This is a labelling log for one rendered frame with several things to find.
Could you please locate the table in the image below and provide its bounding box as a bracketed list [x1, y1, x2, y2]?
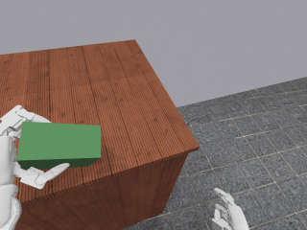
[0, 39, 200, 230]

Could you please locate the right robot hand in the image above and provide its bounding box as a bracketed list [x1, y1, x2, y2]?
[212, 188, 249, 230]

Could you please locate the left robot hand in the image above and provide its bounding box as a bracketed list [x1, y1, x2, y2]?
[0, 104, 70, 190]

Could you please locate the robot left forearm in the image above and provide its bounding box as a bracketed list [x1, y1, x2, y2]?
[0, 184, 22, 230]

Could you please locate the sponge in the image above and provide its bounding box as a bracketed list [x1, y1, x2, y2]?
[16, 121, 102, 171]

